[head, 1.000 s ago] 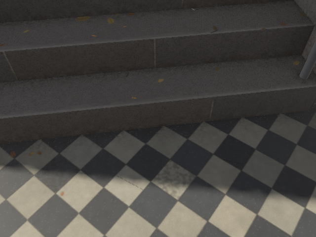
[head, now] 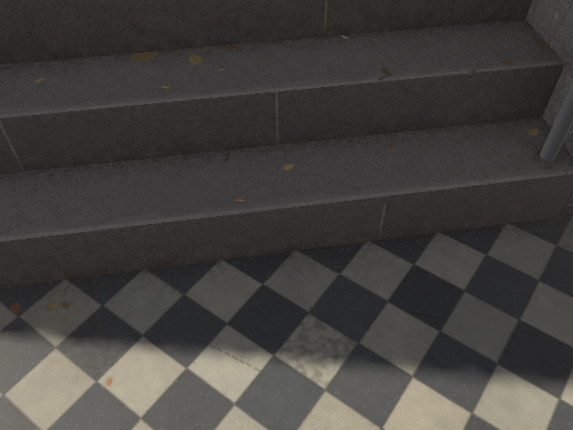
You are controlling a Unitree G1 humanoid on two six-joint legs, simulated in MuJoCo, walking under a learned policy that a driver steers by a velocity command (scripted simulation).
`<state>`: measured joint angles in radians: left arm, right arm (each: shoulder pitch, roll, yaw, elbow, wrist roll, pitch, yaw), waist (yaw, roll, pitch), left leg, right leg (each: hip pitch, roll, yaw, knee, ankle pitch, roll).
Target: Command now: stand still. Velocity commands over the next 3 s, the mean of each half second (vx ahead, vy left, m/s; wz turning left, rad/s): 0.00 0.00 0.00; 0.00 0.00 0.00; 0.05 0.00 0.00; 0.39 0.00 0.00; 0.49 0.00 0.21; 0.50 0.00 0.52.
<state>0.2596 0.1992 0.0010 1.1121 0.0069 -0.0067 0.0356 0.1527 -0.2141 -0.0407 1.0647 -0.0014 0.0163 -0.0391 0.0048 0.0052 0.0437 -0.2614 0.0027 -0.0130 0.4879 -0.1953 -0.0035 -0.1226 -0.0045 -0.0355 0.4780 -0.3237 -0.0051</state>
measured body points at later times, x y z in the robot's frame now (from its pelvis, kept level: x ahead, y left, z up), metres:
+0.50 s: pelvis +0.00 +0.00 +0.00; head +0.01 -0.01 +0.45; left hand -0.02 +0.23 -0.16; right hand +0.04 -0.25 -0.15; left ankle +0.04 +0.12 -0.74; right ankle -0.04 -0.11 -0.74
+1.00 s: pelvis +0.01 -0.01 +0.00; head +0.02 -0.01 +0.45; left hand -0.03 +0.22 -0.15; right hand +0.04 -0.25 -0.16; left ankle +0.04 +0.12 -0.74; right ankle -0.04 -0.11 -0.74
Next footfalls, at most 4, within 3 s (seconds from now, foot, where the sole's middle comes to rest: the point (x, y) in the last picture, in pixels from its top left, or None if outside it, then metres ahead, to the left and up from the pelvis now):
2.14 right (345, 428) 0.52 -0.10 -0.77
2.66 left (245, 332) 0.76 0.15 -0.77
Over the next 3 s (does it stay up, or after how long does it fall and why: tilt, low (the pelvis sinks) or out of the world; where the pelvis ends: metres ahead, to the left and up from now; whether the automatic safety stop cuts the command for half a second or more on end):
stays up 0.74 0.08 0.01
